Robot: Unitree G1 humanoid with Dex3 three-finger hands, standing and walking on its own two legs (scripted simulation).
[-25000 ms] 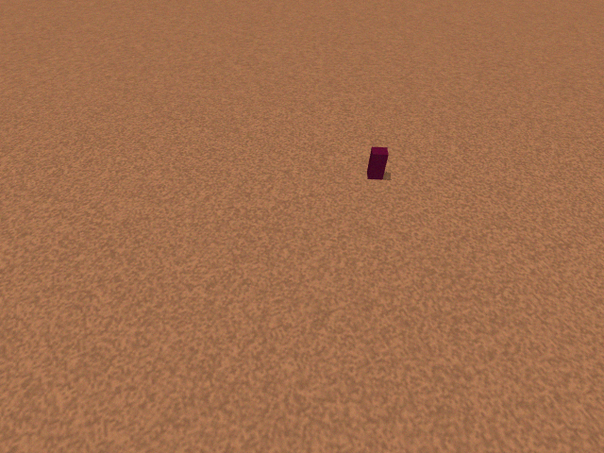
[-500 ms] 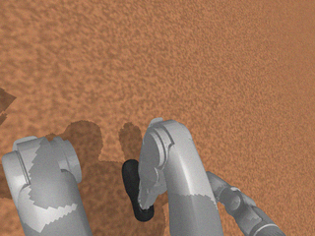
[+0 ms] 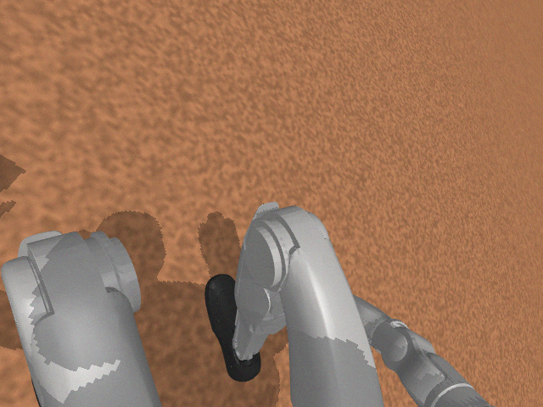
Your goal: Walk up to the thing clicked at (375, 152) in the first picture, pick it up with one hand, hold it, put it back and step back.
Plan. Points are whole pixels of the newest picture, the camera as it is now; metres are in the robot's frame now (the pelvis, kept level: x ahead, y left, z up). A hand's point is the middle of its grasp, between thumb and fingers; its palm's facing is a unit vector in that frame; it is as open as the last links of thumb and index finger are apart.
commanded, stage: open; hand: left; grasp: from the side
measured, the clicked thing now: out of the picture +0.42 +0.30 -0.20
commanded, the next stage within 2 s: withdraw in 0.18 s
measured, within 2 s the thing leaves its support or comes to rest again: neither
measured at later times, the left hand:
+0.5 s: hand out of the picture +0.40 +0.34 -0.16, palm faces +0.54 -0.84 +0.01, open 17.4 cm
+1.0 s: hand out of the picture +0.37 +0.41 -0.05, palm faces +0.45 -0.86 -0.24, open 17.5 cm
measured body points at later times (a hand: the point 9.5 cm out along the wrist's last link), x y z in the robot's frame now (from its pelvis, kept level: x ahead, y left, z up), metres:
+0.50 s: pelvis +0.00 +0.00 +0.00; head +0.21 +0.20 +0.34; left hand +0.37 +0.38 -0.15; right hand +0.18 -0.24 -0.03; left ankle +0.08 +0.13 -0.24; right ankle +0.14 -0.13 -0.24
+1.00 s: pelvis +0.01 -0.01 +0.05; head +0.18 +0.15 +0.43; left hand +0.34 +0.45 -0.03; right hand +0.21 -0.24 -0.03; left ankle +0.08 +0.13 -0.24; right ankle +0.14 -0.13 -0.24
